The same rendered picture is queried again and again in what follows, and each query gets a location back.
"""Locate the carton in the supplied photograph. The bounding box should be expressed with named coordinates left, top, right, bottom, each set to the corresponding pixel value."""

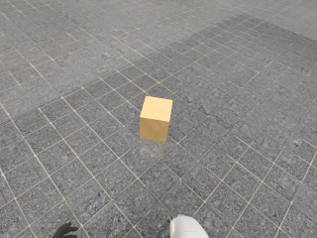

left=140, top=96, right=173, bottom=143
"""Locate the robot left hand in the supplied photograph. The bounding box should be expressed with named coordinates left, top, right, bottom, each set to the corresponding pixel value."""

left=52, top=222, right=78, bottom=238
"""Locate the right robot thigh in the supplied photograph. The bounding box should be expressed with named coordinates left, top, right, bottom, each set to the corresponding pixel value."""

left=169, top=216, right=209, bottom=238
